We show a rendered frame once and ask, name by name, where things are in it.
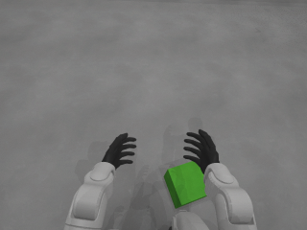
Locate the left robot forearm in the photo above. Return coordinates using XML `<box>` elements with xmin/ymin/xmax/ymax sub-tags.
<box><xmin>63</xmin><ymin>162</ymin><xmax>116</xmax><ymax>230</ymax></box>

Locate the robot left hand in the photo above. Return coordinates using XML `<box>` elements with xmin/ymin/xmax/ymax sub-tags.
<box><xmin>102</xmin><ymin>133</ymin><xmax>136</xmax><ymax>171</ymax></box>

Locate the right robot forearm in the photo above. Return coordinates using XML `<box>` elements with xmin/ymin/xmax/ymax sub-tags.
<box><xmin>203</xmin><ymin>163</ymin><xmax>257</xmax><ymax>230</ymax></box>

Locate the carton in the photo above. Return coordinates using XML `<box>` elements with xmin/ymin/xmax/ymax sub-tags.
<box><xmin>164</xmin><ymin>161</ymin><xmax>207</xmax><ymax>208</ymax></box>

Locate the robot right hand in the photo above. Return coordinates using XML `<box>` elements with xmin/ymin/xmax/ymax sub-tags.
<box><xmin>183</xmin><ymin>129</ymin><xmax>220</xmax><ymax>174</ymax></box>

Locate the right robot thigh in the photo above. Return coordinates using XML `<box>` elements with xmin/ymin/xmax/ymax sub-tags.
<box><xmin>172</xmin><ymin>212</ymin><xmax>209</xmax><ymax>230</ymax></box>

